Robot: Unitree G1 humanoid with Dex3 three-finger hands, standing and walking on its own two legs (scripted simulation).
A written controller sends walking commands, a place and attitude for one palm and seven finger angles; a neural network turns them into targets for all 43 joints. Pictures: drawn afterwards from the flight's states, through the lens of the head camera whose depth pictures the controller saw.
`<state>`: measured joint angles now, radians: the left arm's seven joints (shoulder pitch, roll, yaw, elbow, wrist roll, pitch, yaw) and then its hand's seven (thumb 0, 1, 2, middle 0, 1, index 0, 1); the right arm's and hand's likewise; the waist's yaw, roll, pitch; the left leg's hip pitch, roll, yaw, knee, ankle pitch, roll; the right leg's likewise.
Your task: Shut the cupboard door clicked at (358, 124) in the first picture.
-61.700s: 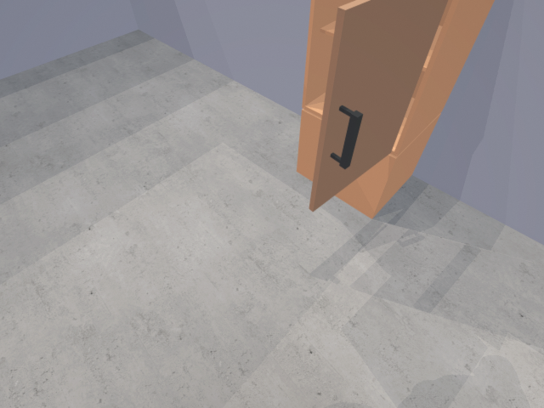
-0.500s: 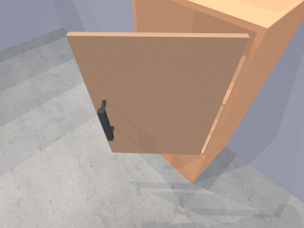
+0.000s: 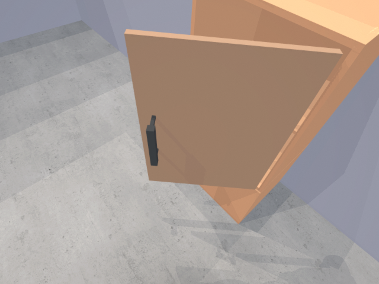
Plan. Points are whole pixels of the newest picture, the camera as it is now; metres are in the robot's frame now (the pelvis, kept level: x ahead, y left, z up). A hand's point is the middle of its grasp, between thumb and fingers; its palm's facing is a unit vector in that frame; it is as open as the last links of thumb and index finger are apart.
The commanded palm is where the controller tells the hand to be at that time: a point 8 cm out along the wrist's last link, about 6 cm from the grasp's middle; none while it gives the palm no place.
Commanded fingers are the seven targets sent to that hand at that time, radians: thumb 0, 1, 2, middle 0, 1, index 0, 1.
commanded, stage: come to a stop and stand still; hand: left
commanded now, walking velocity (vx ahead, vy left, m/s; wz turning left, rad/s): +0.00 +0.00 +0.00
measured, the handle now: (153, 141) +0.48 +0.14 -0.06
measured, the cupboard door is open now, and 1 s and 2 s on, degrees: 44 44 44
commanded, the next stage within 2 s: look again from close up in 0.66 s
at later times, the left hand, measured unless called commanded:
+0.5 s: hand out of the picture -0.05 +0.14 -0.18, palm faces +0.00 -0.99 -0.14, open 7.3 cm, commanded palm none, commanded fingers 0.00 0.90 0.90 -0.20 -0.30 -0.20 -0.30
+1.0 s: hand out of the picture -0.03 +0.16 -0.18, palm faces +0.02 -0.98 -0.20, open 7.4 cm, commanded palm none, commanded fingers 0.00 0.90 0.90 -0.20 -0.30 -0.20 -0.30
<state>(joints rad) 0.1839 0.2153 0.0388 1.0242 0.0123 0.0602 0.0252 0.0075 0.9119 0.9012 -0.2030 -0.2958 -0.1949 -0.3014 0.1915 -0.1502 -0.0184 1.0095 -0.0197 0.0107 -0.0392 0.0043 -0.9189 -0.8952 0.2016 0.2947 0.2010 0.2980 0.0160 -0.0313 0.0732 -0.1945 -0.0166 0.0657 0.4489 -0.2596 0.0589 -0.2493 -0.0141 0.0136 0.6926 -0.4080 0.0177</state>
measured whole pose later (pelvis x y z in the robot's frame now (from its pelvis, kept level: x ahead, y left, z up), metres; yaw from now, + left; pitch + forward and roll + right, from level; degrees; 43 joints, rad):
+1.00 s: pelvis -0.03 +0.00 -0.01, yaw +0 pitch -1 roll +0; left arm 0.32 0.13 -0.02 1.09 0.02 -0.03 0.04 0.01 0.91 0.90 -0.20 -0.30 -0.20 -0.30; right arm 0.30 -0.17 -0.01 1.07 -0.02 -0.01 -0.02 0.03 -0.94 -0.90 0.20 0.29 0.20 0.30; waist -0.01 0.03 0.01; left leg -0.26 -0.02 0.07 0.54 -0.26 0.05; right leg -0.18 -0.02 0.00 0.53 -0.33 0.02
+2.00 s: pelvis +0.05 -0.03 -0.02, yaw -3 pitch +0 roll -1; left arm 0.41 0.12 0.00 1.11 0.01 0.00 0.04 0.01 0.91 0.90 -0.21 -0.30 -0.20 -0.30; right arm 0.16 -0.12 -0.01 1.04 -0.01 -0.03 -0.03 0.01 -0.92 -0.90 0.20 0.29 0.20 0.30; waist 0.04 -0.06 0.05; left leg -0.32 0.00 0.11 0.61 -0.29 0.07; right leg -0.13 0.02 -0.05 0.57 -0.43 -0.01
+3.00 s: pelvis +0.01 -0.06 -0.01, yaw -2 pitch -1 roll -1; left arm 0.33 0.17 -0.01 1.04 0.01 0.00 0.03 0.01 0.91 0.90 -0.20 -0.30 -0.20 -0.30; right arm 0.31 -0.13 0.00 1.07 -0.02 0.00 -0.01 0.01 -0.92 -0.90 0.20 0.29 0.20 0.30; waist 0.00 -0.02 0.03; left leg -0.31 0.01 0.04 0.51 -0.19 0.02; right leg -0.19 -0.05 -0.05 0.50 -0.29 0.03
